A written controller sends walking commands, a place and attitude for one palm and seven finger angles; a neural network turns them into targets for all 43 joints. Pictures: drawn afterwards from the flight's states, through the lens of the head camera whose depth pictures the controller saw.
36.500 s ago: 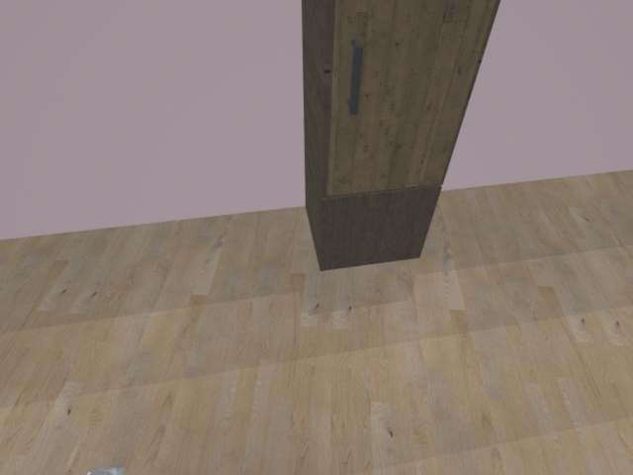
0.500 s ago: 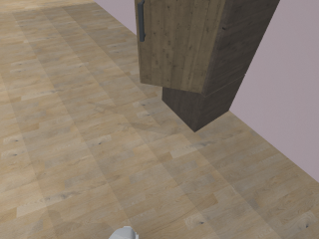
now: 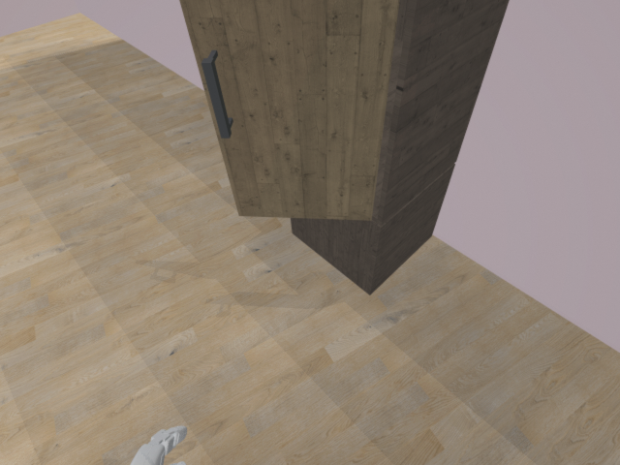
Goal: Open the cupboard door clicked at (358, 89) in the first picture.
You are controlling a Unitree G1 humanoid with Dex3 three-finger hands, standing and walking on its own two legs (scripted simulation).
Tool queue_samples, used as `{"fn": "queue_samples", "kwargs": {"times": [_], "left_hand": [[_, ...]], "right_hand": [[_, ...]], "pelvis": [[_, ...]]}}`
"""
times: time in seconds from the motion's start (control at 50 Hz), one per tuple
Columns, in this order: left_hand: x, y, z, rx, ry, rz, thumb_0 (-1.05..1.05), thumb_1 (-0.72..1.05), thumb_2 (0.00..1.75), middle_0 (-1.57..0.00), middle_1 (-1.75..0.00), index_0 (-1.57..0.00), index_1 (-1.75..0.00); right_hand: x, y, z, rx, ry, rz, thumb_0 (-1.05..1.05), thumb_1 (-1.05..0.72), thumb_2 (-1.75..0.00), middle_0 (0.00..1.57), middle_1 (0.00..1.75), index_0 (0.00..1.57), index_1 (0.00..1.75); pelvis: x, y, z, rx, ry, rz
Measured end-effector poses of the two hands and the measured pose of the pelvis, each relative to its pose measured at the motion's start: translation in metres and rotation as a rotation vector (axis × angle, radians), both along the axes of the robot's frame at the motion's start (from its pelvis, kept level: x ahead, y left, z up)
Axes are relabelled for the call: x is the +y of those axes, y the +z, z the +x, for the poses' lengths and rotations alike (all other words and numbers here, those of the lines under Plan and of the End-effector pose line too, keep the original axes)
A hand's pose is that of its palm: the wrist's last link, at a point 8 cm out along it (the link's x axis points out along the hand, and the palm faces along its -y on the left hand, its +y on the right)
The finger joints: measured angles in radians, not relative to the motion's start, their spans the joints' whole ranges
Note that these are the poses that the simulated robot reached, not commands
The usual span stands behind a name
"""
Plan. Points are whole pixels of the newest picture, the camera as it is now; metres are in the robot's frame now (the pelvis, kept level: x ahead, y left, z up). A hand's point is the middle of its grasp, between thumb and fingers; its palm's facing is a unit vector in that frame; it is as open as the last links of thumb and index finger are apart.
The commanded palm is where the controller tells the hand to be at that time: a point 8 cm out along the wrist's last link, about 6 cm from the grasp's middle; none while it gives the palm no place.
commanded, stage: take the last steps up to it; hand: left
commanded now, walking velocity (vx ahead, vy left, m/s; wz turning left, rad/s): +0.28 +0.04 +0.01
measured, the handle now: (220, 96) +0.78 +0.22 +0.07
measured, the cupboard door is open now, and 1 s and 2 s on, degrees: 41 41 41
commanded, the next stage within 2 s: come to a stop and stand still in 0.28 s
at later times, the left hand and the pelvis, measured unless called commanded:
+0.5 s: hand (170, 456) +0.16 +0.23 -0.17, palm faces +0.04 -0.99 -0.17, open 7.4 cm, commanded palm none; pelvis +0.17 +0.06 +0.01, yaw -2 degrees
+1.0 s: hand (195, 380) +0.27 +0.22 -0.16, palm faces +0.00 -0.98 -0.21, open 7.4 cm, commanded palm none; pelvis +0.20 +0.04 +0.01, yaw -2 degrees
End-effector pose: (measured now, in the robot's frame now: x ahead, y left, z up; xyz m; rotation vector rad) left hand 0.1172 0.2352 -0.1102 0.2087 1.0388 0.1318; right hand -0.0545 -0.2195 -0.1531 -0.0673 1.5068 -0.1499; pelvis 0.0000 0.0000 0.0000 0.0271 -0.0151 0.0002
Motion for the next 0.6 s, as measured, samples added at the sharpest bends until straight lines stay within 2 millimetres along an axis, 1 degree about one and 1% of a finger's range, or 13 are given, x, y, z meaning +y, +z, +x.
{"fn": "queue_samples", "kwargs": {"times": [0.04, 0.1, 0.18, 0.24, 0.28, 0.32, 0.36, 0.38, 0.42, 0.48, 0.56, 0.6], "left_hand": [[-0.005, 0.0, 0.004, 0.014, 0.013, -0.007, 0.01, 0.91, 0.9, -0.2, -0.3, -0.2, -0.3], [-0.01, -0.002, -0.005, 0.091, 0.043, -0.027, 0.0, 0.91, 0.9, -0.2, -0.3, -0.2, -0.3], [0.006, -0.004, -0.018, 0.193, 0.098, -0.019, -0.01, 0.95, 0.9, -0.2, -0.3, -0.2, -0.3], [0.015, -0.01, -0.029, 0.281, 0.121, -0.038, -0.01, 0.95, 0.9, -0.2, -0.3, -0.2, -0.3], [0.022, -0.017, -0.034, 0.336, 0.143, -0.056, 0.0, 0.94, 0.9, -0.2, -0.3, -0.2, -0.3], [0.03, -0.027, -0.036, 0.389, 0.161, -0.075, 0.0, 0.93, 0.9, -0.2, -0.3, -0.2, -0.3], [0.037, -0.038, -0.032, 0.438, 0.161, -0.086, 0.0, 0.92, 0.9, -0.2, -0.3, -0.2, -0.3], [0.04, -0.04, -0.027, 0.455, 0.153, -0.085, 0.01, 0.92, 0.9, -0.2, -0.3, -0.2, -0.3], [0.045, -0.039, -0.009, 0.459, 0.135, -0.081, 0.01, 0.92, 0.9, -0.2, -0.3, -0.2, -0.3], [0.048, -0.033, 0.029, 0.411, 0.119, -0.079, 0.01, 0.91, 0.9, -0.2, -0.3, -0.2, -0.3], [0.045, -0.028, 0.081, 0.328, 0.09, -0.076, 0.01, 0.91, 0.9, -0.2, -0.3, -0.2, -0.3], [0.046, -0.025, 0.102, 0.3, 0.077, -0.055, 0.01, 0.92, 0.9, -0.2, -0.3, -0.2, -0.3]], "right_hand": [[-0.002, 0.003, 0.017, 0.01, -0.001, 0.0, 0.0, -0.92, -0.9, 0.2, 0.3, 0.2, 0.3], [-0.004, 0.012, 0.057, -0.031, 0.003, -0.012, 0.0, -0.92, -0.9, 0.2, 0.3, 0.2, 0.3], [0.0, 0.024, 0.122, -0.122, 0.023, -0.023, 0.0, -0.92, -0.9, 0.19, 0.3, 0.19, 0.3], [0.004, 0.03, 0.17, -0.177, 0.054, -0.048, 0.01, -0.93, -0.9, 0.2, 0.3, 0.19, 0.3], [0.01, 0.031, 0.202, -0.215, 0.081, -0.063, 0.01, -0.93, -0.9, 0.2, 0.3, 0.19, 0.3], [0.017, 0.029, 0.232, -0.257, 0.104, -0.084, 0.01, -0.93, -0.9, 0.19, 0.3, 0.19, 0.3], [0.025, 0.026, 0.257, -0.296, 0.111, -0.107, 0.0, -0.93, -0.9, 0.2, 0.3, 0.19, 0.3], [0.029, 0.026, 0.265, -0.308, 0.11, -0.112, 0.0, -0.93, -0.9, 0.2, 0.3, 0.19, 0.3], [0.037, 0.028, 0.274, -0.316, 0.101, -0.114, 0.0, -0.92, -0.9, 0.2, 0.3, 0.19, 0.3], [0.048, 0.031, 0.279, -0.285, 0.091, -0.109, 0.0, -0.93, -0.9, 0.2, 0.3, 0.2, 0.3], [0.047, 0.03, 0.282, -0.227, 0.072, -0.115, 0.0, -0.95, -0.9, 0.2, 0.3, 0.2, 0.3], [0.043, 0.028, 0.282, -0.206, 0.055, -0.111, 0.0, -0.95, -0.9, 0.2, 0.3, 0.2, 0.3]], "pelvis": [[-0.001, 0.003, 0.013, -0.006, 0.003, -0.008], [0.0, 0.012, 0.035, 0.0, 0.001, -0.016], [0.005, 0.019, 0.065, 0.016, 0.003, -0.019], [0.015, 0.019, 0.089, 0.017, 0.003, -0.024], [0.025, 0.016, 0.106, 0.012, 0.004, -0.03], [0.037, 0.008, 0.125, 0.007, -0.001, -0.041], [0.047, 0.0, 0.14, 0.003, -0.009, -0.041], [0.05, -0.001, 0.145, 0.002, -0.016, -0.035], [0.054, 0.001, 0.156, 0.005, -0.027, -0.029], [0.058, 0.008, 0.169, 0.012, -0.029, -0.025], [0.059, 0.012, 0.182, 0.017, -0.03, -0.03], [0.055, 0.012, 0.187, 0.018, -0.034, -0.031]]}}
